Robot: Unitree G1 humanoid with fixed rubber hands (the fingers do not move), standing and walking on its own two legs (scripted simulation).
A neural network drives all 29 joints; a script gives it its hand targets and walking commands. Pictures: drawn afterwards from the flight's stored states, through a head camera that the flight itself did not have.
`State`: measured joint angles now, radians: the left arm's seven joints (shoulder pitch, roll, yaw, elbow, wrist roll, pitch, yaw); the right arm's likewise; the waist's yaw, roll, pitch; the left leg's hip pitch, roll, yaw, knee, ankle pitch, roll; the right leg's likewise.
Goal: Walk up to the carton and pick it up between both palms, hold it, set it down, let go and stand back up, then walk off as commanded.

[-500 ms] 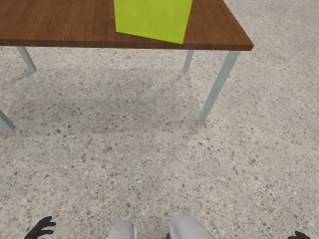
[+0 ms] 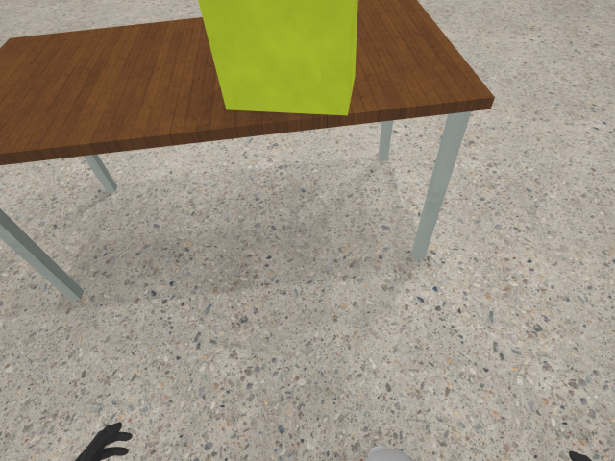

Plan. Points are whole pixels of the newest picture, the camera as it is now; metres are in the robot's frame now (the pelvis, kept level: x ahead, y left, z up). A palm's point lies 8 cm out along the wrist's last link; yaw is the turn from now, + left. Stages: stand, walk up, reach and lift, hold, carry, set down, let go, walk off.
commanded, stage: stand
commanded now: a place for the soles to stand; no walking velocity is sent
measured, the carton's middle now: (287, 40) +0.96 +0.07 +0.09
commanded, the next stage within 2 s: none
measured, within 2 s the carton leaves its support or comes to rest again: neither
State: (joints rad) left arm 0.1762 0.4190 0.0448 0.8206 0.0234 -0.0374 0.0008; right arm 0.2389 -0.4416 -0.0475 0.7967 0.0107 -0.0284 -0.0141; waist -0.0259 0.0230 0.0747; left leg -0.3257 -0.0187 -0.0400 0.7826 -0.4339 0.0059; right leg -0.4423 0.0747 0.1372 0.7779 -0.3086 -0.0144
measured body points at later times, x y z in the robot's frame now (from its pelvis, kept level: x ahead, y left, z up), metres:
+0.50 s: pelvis -0.02 +0.00 +0.00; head -0.01 +0.00 +0.45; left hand +0.12 +0.32 -0.09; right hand +0.10 -0.33 -0.09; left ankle -0.01 +0.13 -0.71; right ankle +0.07 -0.12 -0.71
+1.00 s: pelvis -0.02 +0.00 +0.00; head -0.02 +0.01 +0.45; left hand +0.12 +0.32 -0.09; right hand +0.09 -0.33 -0.08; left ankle -0.01 +0.13 -0.71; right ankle +0.07 -0.12 -0.71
